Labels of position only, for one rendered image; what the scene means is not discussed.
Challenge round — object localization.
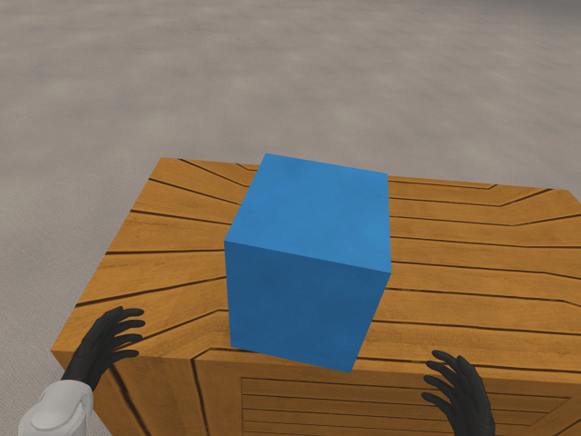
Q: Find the carton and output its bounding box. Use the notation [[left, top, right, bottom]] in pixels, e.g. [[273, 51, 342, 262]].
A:
[[224, 154, 391, 373]]

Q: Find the left robot forearm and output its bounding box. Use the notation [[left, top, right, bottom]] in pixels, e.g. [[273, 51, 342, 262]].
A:
[[18, 380, 94, 436]]

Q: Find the robot left hand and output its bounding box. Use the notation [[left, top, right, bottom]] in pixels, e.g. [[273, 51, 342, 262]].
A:
[[61, 306, 145, 391]]

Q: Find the pedestal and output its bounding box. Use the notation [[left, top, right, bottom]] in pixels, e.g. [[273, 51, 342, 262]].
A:
[[50, 157, 581, 436]]

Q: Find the robot right hand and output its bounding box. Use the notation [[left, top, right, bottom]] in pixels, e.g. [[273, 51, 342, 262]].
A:
[[421, 350, 496, 436]]

